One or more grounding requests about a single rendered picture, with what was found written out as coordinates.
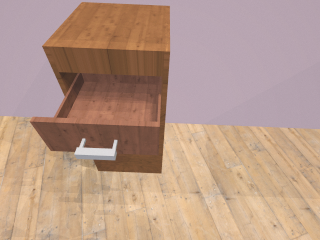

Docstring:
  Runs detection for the cabinet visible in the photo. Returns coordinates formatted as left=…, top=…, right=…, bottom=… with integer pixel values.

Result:
left=42, top=2, right=170, bottom=174

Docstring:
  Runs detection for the drawer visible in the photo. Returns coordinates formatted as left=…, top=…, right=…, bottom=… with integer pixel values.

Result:
left=29, top=73, right=162, bottom=156

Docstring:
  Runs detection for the handle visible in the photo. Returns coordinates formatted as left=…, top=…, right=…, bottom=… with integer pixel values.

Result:
left=74, top=138, right=118, bottom=161

